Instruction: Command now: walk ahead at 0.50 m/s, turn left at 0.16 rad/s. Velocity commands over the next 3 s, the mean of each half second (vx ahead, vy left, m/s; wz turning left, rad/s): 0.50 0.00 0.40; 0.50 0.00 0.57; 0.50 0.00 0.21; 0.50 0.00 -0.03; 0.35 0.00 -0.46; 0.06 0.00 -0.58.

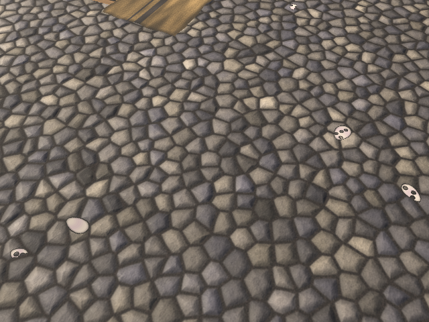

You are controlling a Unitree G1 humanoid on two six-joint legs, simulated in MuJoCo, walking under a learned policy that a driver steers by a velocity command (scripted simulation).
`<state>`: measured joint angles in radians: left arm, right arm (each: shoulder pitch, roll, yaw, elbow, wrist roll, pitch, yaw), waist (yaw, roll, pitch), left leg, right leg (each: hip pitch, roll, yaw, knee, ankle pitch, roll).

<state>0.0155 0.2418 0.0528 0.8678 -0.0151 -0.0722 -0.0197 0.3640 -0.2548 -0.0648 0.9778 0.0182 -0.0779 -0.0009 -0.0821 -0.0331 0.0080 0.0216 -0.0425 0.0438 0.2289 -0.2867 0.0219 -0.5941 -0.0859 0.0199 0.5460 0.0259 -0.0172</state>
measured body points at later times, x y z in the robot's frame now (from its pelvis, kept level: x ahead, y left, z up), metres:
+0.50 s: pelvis +0.26 -0.03 +0.00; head +0.28 -0.02 +0.45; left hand +0.20 +0.24 -0.14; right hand +0.49 -0.23 -0.11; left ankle +0.39 +0.17 -0.69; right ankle +0.18 -0.14 -0.74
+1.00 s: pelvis +0.52 +0.10 +0.01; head +0.54 +0.14 +0.45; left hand +0.58 +0.43 -0.09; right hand +0.71 -0.12 -0.10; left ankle +0.42 +0.14 -0.74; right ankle +0.78 +0.04 -0.69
